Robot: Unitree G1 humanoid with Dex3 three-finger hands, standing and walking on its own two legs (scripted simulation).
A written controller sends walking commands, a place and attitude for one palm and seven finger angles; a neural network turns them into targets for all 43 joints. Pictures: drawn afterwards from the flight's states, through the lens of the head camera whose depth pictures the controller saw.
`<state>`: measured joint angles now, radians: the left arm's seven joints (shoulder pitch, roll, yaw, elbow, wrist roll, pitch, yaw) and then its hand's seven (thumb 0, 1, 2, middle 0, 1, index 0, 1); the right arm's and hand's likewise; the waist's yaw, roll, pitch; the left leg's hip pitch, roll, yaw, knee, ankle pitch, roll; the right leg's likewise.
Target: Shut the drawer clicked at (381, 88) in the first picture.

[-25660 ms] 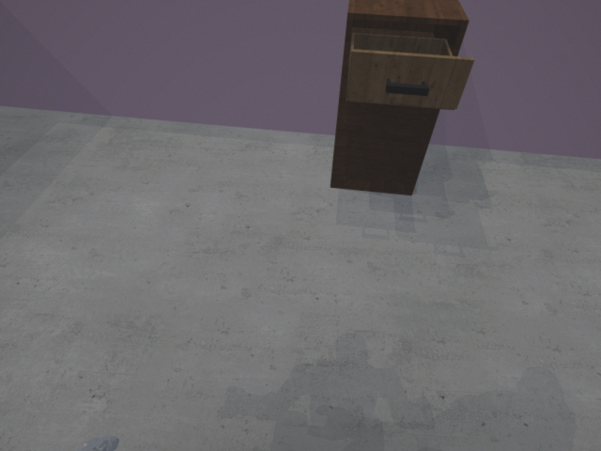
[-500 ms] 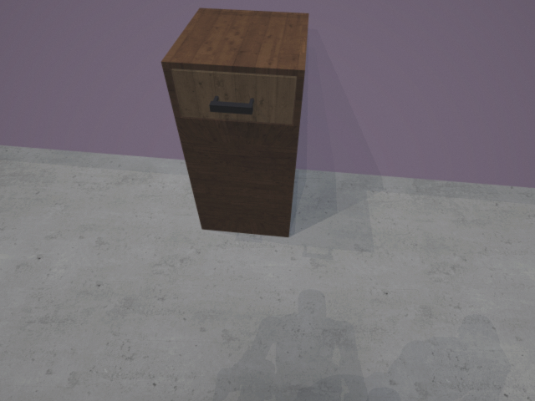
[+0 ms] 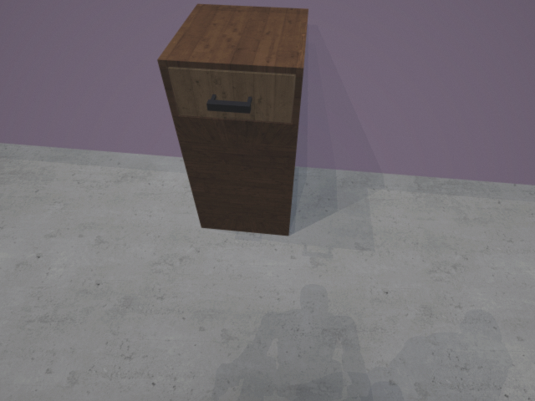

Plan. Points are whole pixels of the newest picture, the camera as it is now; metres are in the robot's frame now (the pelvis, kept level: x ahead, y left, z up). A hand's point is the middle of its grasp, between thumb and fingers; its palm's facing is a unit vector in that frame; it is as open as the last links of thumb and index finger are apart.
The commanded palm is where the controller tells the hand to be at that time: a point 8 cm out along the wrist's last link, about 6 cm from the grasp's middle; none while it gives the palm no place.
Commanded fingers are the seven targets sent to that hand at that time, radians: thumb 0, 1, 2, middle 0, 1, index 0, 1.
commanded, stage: look to check the result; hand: left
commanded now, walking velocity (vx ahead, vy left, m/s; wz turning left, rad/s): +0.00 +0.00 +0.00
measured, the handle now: (230, 102) +0.91 +0.16 -0.07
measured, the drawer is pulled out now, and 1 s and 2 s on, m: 0.00 0.00 0.00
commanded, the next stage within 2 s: stand and wait in 0.06 s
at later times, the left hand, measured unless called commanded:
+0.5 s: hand out of the picture +0.05 +0.20 -0.17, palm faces +0.01 -0.97 -0.26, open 7.4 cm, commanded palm none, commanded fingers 0.00 0.90 0.90 -0.20 -0.30 -0.20 -0.30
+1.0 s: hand out of the picture +0.07 +0.21 -0.17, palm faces +0.00 -0.96 -0.27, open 7.4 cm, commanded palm none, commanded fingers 0.00 0.90 0.90 -0.20 -0.30 -0.20 -0.30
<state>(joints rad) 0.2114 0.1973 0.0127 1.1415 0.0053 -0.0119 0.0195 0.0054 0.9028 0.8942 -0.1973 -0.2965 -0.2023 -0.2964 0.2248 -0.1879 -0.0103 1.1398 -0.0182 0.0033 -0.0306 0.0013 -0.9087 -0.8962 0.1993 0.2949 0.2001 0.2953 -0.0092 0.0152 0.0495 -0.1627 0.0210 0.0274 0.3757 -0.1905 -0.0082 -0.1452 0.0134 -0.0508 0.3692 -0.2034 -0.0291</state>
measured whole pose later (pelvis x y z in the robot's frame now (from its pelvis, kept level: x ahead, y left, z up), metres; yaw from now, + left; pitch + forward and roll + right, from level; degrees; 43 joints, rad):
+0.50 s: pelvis +0.01 +0.00 +0.00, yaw +0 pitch -1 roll +0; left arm 0.18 0.22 0.02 1.13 0.00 -0.02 0.02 0.01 0.90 0.89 -0.20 -0.30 -0.20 -0.30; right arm 0.20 -0.21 -0.01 1.14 -0.02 0.00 -0.03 0.00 -0.91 -0.90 0.20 0.29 0.20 0.30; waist -0.01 0.01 0.05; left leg -0.13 0.02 0.03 0.35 -0.20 -0.01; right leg -0.12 0.01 -0.05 0.34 -0.21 -0.03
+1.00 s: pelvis +0.02 +0.00 +0.00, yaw +0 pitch -1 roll +0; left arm 0.17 0.24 0.02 1.14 0.01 -0.02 0.01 0.01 0.90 0.89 -0.20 -0.30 -0.20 -0.30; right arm 0.17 -0.24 -0.01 1.14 -0.02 0.00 -0.03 0.00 -0.91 -0.90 0.20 0.30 0.20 0.30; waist -0.01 0.01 0.04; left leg -0.12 0.02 0.03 0.33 -0.20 -0.01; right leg -0.10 0.01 -0.05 0.32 -0.21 -0.03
